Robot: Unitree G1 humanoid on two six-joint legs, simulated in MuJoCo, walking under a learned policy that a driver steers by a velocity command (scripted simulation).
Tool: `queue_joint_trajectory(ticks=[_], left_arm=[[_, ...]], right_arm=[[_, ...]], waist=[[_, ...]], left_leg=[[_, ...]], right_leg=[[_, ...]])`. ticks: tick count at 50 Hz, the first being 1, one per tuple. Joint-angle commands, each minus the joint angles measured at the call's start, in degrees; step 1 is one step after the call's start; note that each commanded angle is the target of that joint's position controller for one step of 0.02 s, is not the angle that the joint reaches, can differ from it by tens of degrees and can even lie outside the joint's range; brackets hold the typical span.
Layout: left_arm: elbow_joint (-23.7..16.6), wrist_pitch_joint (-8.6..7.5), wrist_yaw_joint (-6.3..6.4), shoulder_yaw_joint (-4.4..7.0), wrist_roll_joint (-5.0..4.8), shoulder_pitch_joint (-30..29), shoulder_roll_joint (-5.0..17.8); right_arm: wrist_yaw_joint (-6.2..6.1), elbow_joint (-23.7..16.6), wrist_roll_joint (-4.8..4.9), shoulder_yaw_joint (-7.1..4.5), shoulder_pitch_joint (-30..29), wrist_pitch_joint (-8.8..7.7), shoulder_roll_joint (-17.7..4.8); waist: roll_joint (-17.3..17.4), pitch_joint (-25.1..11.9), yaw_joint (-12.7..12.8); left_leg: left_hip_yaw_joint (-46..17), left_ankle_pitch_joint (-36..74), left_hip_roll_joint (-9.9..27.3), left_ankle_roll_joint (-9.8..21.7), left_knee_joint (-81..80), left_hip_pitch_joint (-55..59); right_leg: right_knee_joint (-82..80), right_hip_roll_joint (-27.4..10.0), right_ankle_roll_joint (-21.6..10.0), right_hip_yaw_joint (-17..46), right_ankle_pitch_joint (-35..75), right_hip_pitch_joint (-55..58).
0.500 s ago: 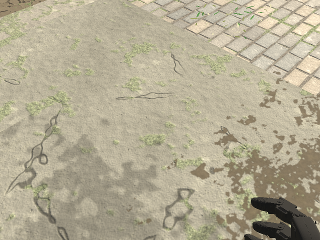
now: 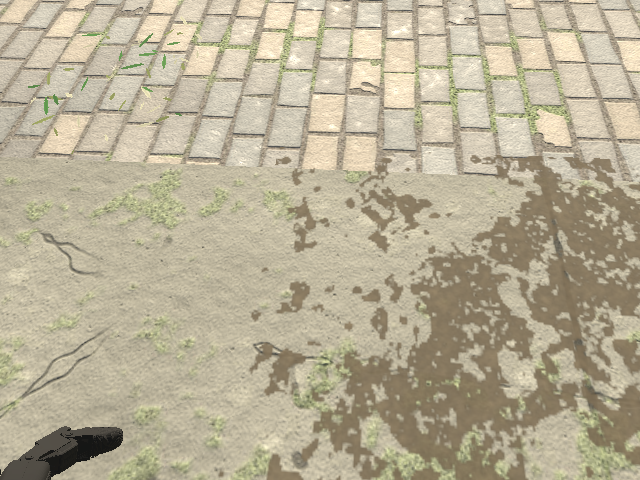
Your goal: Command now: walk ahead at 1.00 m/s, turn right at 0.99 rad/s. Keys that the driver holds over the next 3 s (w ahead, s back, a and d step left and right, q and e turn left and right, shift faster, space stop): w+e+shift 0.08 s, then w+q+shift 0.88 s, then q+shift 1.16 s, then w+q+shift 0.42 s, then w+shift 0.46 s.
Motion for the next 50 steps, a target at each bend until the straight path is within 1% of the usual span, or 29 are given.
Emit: queue_joint_trajectory(ticks=[1,3,5,7,8,9,10,11,12,13,14,15,17,22,26,29,31,32,33,34,35,36,37,39,42,44,46,48,50], left_arm=[[-4.59,-0.84,-1.22,-0.87,0.25,-5.16,0.39],[-5.58,-1.55,-2.31,-1.31,0.10,-9.65,-0.55],[-5.92,-2.13,-2.81,-1.02,0.07,-10.30,-0.10],[-5.49,-2.02,-2.39,0.73,0.26,-3.73,2.54],[-2.63,-1.47,-1.57,2.92,0.07,8.22,6.53],[1.75,-0.79,-0.18,4.89,-0.18,23.05,9.80],[3.43,-1.51,0.43,4.33,1.41,21.20,14.21],[2.27,-2.55,0.26,3.37,2.49,24.89,9.47],[4.22,-3.63,-0.14,2.59,2.99,24.09,6.56],[5.49,-4.50,-0.32,2.39,2.45,20.38,6.18],[5.71,-5.25,-0.45,1.71,2.79,15.39,3.68],[5.80,-5.91,-0.60,0.90,3.84,12.06,0.46],[7.30,-6.75,-0.86,0.46,3.13,10.10,-2.43],[9.78,-7.55,0.73,0.69,3.73,9.32,-1.10],[11.79,-7.53,2.67,0.77,3.44,14.46,1.86],[12.22,-5.76,4.40,1.36,3.61,15.79,6.42],[10.91,-3.92,5.54,2.52,3.12,12.20,10.39],[9.32,-3.69,5.19,2.79,3.04,6.80,11.22],[8.21,-4.39,3.81,2.52,1.46,0.20,9.80],[5.44,-7.23,1.58,-1.19,2.41,-0.70,-4.63],[1.47,-9.54,0.45,-3.04,0.10,10.66,-6.97],[0.07,-10.87,-0.08,-2.49,-0.13,4.44,-0.40],[-1.37,-10.97,-0.04,-1.82,-0.32,1.60,0.83],[0.24,-9.18,0.96,-1.92,2.29,4.45,0.24],[-0.08,-7.01,2.72,-1.14,3.10,2.46,2.66],[-3.09,-6.77,2.87,-2.25,4.02,-5.86,-0.63],[-4.85,-6.65,2.57,-2.52,2.87,-10.44,-2.78],[-5.12,-6.76,2.37,-1.14,0.80,-10.37,-0.41],[-4.98,-7.35,2.29,0.30,0.62,-10.19,2.26]], right_arm=[[-0.38,-4.95,-0.32,0.14,-8.76,-1.59,-5.64],[-0.46,-3.37,-0.19,0.10,-5.72,-1.23,-7.50],[-0.56,-2.44,-0.17,-0.08,-3.35,-0.93,-10.34],[-0.80,-1.12,0.40,-0.28,-1.87,-0.18,-13.56],[-0.83,-1.11,0.53,-0.18,-3.96,0.31,-14.24],[-1.07,-1.79,0.94,0.30,-8.09,0.30,-13.73],[-0.02,-3.87,0.00,3.68,1.89,-0.54,-0.60],[0.23,-3.35,3.85,3.77,1.15,-2.95,-4.16],[-0.03,-5.81,6.14,2.45,-9.19,-3.38,-7.24],[-0.25,-7.90,6.06,3.09,-12.53,-3.44,-5.04],[-0.42,-7.09,4.54,3.18,-12.97,-2.76,-3.61],[-0.12,-5.69,4.14,2.76,-9.19,-1.22,-3.25],[0.44,-3.68,4.13,2.43,-5.21,1.59,-1.61],[0.96,-6.35,3.35,2.78,-14.15,2.83,0.02],[3.19,-8.78,2.72,3.19,-21.59,1.23,0.47],[5.01,-10.87,3.29,2.23,-22.38,0.68,-1.71],[4.78,-9.44,4.10,0.31,-11.04,2.35,-5.57],[4.02,-5.89,3.81,-1.85,3.62,3.86,-10.19],[2.60,-2.35,3.45,-3.13,16.86,5.03,-12.49],[2.57,-0.35,1.35,-1.97,14.59,5.31,-10.08],[2.81,-5.14,-0.96,0.16,3.63,2.87,-7.72],[2.84,-8.03,-0.30,0.15,2.90,2.21,-4.07],[3.10,-8.19,0.13,0.27,0.20,1.13,-4.10],[2.81,-10.96,0.56,0.08,-8.83,-0.27,-5.46],[1.15,-11.72,1.43,0.58,-10.68,-0.40,-3.97],[-0.29,-10.93,2.53,0.52,-9.78,0.22,-3.92],[-0.79,-9.82,3.01,-0.08,-7.86,1.12,-5.30],[-0.88,-8.87,3.53,-0.30,-5.82,1.57,-5.14],[-1.21,-8.02,3.53,-0.56,-4.37,2.49,-4.23]], waist=[[3.92,7.35,3.07],[2.98,8.79,1.51],[5.88,6.39,2.78],[10.92,1.21,9.43],[11.98,-4.35,16.64],[9.81,-8.51,24.97],[-11.41,-15.71,12.07],[-8.26,-29.80,16.18],[-1.90,-18.32,17.35],[2.46,-7.97,13.94],[5.93,-3.54,10.50],[4.33,-1.45,6.98],[1.24,-0.18,4.18],[0.81,7.08,4.94],[4.30,7.76,7.95],[-0.39,3.59,6.07],[-6.55,-2.61,-1.63],[-6.78,-7.74,-9.33],[-0.40,-9.84,-16.63],[25.83,-2.90,-8.79],[26.37,-13.70,2.85],[12.33,-12.72,-0.78],[0.21,-4.50,3.43],[-5.04,0.61,9.30],[-2.68,3.53,9.42],[0.49,4.52,6.00],[4.55,2.36,2.40],[7.51,-0.27,1.26],[9.36,-0.43,1.40]], left_leg=[[-3.74,20.25,14.01,6.54,-11.83,-5.27],[0.22,28.92,13.72,5.06,-11.89,-2.06],[2.76,58.80,14.39,4.69,-8.01,-1.50],[1.65,84.27,18.03,7.40,3.26,2.16],[0.84,87.66,18.48,8.25,15.29,-1.38],[0.95,75.50,15.25,7.11,34.45,-14.12],[-2.77,-7.54,4.23,5.58,60.97,-37.99],[-18.59,-8.76,0.77,7.97,68.45,-40.68],[-18.26,-4.18,2.42,7.88,68.42,-44.96],[-17.37,0.22,4.93,7.73,64.03,-46.59],[-17.08,4.35,7.86,7.16,60.76,-44.45],[-17.66,8.35,10.06,6.69,59.32,-40.77],[-17.42,10.90,12.08,5.64,57.66,-37.70],[-14.20,25.28,9.88,3.56,44.88,-43.11],[-6.12,35.67,6.16,5.69,28.64,-42.44],[2.21,32.20,-0.04,8.32,21.33,-35.37],[3.88,22.50,-3.36,10.05,24.36,-23.02],[0.06,18.82,-2.74,12.81,25.93,-7.91],[-6.63,23.77,0.77,16.26,18.41,7.76],[-15.00,27.87,1.10,19.68,20.33,14.76],[-49.36,-4.35,11.67,30.23,8.41,19.35],[-56.99,-19.28,13.72,27.66,-3.92,14.73],[-57.00,-22.16,13.99,24.77,-8.81,3.74],[-51.25,-13.82,9.91,24.08,-7.95,-13.85],[-38.06,0.48,3.68,22.39,-8.33,-25.44],[-30.15,6.97,-0.71,20.08,-7.07,-31.69],[-28.25,5.43,-2.63,16.92,-5.09,-33.39],[-31.93,0.99,-1.57,15.40,-1.79,-27.18],[-34.43,7.38,-1.45,12.81,5.64,-17.89]], right_leg=[[-10.03,-1.48,-0.39,-1.01,9.03,-0.78],[-18.95,0.45,-2.27,-5.44,10.59,2.57],[-24.09,5.89,-4.65,-10.37,8.11,14.50],[-25.95,10.56,-7.70,-10.29,-1.09,25.30],[-29.76,11.36,-9.95,-8.74,-2.47,39.77],[-37.45,8.13,-11.97,-2.95,3.34,60.32],[-35.31,-7.36,-15.76,22.56,-6.20,81.15],[-48.05,-14.78,-19.19,43.88,-24.98,81.37],[-54.26,-13.32,-15.81,38.82,-24.33,72.09],[-56.65,-12.57,-14.49,32.13,-20.88,61.04],[-57.36,-10.87,-12.53,26.08,-17.36,52.18],[-58.01,-8.79,-10.94,19.51,-13.53,45.67],[-60.02,-6.22,-8.32,9.57,-6.62,39.21],[-64.84,-0.37,-2.41,-9.34,10.38,34.12],[-65.31,-0.85,1.87,-14.72,23.58,43.09],[-55.94,-2.47,4.86,-16.72,56.87,53.11],[-41.27,-5.35,4.29,-16.05,79.23,54.78],[-26.18,-6.02,3.28,-14.32,81.03,48.86],[0.00,0.00,3.12,-14.84,55.78,37.74],[30.43,14.43,4.21,-9.82,-23.78,12.03],[36.34,13.86,2.28,5.97,-27.06,-2.77],[28.89,11.42,-1.54,8.13,-20.20,-1.82],[19.33,9.25,-2.72,7.30,-15.30,-0.83],[8.79,5.21,-0.24,8.61,-10.95,7.76],[-6.95,2.41,4.22,6.46,-7.78,14.52],[-22.07,3.95,6.29,3.01,2.16,21.56],[-33.37,7.36,7.68,0.44,10.87,29.58],[-39.59,8.69,8.73,2.90,12.45,32.17],[-45.72,9.50,7.71,3.96,10.50,31.15]])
